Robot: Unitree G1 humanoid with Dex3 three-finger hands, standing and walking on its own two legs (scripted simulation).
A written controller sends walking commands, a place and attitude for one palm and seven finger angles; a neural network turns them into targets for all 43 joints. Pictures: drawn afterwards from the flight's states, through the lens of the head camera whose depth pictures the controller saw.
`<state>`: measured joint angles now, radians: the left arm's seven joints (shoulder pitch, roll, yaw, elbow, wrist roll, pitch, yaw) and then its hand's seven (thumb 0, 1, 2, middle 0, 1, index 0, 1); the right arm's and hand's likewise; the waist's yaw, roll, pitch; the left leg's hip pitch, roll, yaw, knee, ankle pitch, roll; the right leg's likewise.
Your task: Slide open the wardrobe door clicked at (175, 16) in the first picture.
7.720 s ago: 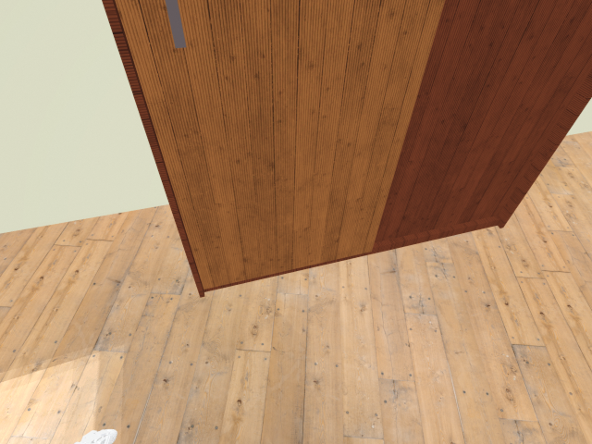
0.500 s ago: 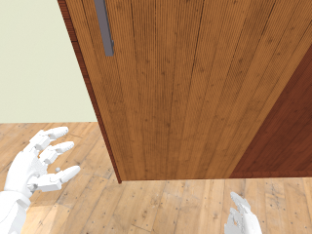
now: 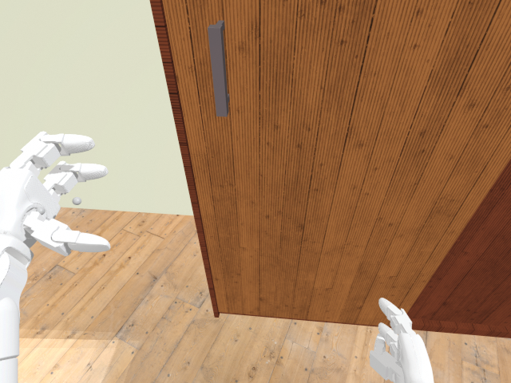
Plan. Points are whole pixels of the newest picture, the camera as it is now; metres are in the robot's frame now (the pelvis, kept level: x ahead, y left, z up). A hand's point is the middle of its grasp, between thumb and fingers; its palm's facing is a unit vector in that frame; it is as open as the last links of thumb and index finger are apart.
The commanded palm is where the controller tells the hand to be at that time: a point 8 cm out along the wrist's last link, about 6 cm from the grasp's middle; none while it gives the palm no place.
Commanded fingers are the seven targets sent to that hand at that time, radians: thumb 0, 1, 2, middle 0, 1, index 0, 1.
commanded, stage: raise the hand with hooked fingers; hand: left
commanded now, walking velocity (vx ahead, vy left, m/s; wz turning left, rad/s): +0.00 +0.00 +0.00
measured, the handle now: (221, 69) +0.55 +0.14 +0.27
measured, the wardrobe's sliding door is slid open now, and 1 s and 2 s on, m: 0.00 0.00 0.00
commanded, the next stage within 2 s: move the hooked fingers beside the handle in 0.84 s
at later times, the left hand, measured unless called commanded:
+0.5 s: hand (68, 150) +0.28 +0.27 +0.27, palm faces +0.08 -0.99 -0.10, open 14.0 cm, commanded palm +0.23 +0.31 +0.28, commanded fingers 0.00 -0.50 0.30 -0.30 -1.20 -0.30 -1.20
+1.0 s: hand (78, 146) +0.29 +0.27 +0.27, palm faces +0.06 -0.99 -0.10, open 14.0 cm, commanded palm +0.26 +0.31 +0.28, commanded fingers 0.00 -0.50 0.30 -0.30 -1.20 -0.30 -1.20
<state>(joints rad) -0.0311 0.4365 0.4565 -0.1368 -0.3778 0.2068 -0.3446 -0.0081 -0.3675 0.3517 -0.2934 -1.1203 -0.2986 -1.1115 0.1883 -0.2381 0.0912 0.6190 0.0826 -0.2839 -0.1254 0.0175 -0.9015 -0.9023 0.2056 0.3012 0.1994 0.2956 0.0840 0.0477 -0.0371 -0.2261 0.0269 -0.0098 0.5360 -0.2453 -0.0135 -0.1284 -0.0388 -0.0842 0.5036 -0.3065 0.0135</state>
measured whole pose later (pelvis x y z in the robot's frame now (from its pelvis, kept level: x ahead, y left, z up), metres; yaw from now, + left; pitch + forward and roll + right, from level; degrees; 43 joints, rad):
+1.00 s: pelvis +0.01 -0.01 +0.00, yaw +0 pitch -3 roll +0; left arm -0.31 0.55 0.49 0.00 -0.34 0.49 -0.44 -0.02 -0.50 0.30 -0.30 -1.21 -0.31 -1.20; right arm 0.15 -0.26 0.11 0.61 0.11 -0.17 -0.10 0.02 -0.90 -0.90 0.21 0.30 0.20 0.30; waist 0.09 0.07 -0.05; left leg -0.18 0.02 -0.01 0.46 -0.22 -0.02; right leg -0.10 -0.04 -0.09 0.45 -0.30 0.01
